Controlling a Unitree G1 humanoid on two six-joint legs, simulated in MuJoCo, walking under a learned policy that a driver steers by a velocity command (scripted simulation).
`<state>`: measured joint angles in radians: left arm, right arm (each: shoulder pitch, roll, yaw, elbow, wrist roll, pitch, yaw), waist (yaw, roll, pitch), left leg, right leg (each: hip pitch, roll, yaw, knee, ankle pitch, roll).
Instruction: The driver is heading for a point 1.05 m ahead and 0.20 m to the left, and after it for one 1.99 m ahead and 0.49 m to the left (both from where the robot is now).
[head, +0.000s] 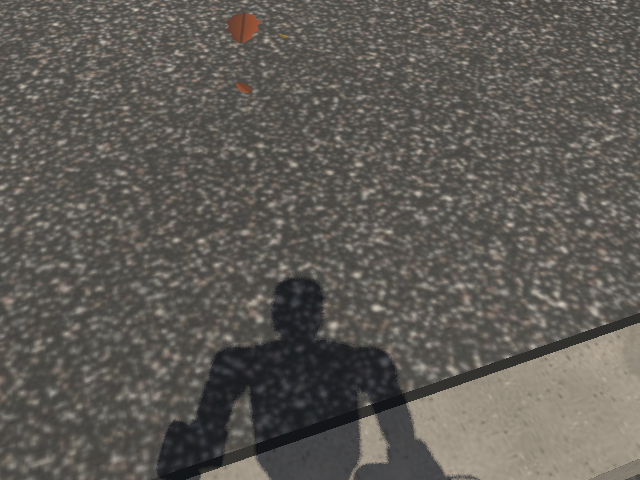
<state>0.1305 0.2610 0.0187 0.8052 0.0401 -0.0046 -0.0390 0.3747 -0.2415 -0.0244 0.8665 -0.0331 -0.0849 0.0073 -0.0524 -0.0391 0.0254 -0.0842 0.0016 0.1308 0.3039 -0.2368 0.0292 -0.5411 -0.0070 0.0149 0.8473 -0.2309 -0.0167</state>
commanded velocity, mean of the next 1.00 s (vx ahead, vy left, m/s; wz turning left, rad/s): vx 0.35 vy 0.00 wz -0.05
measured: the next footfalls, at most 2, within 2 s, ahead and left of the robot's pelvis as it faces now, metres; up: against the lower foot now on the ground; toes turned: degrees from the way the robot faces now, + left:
right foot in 0.12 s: +0.14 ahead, -0.09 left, +0.00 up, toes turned -2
left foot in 0.56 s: +0.41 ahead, +0.08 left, +0.17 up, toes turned +7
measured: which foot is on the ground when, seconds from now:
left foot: down 0.00-0.12, up 0.14-0.54, down 0.56-1.00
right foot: up 0.00-0.10, down 0.12-0.58, up 0.60-1.00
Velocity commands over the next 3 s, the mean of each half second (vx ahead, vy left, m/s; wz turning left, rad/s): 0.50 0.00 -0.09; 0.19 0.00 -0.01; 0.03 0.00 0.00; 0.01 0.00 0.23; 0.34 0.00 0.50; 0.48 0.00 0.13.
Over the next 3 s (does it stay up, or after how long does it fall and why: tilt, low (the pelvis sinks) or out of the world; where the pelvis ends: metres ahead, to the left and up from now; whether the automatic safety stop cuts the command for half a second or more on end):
stays up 0.79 0.17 0.16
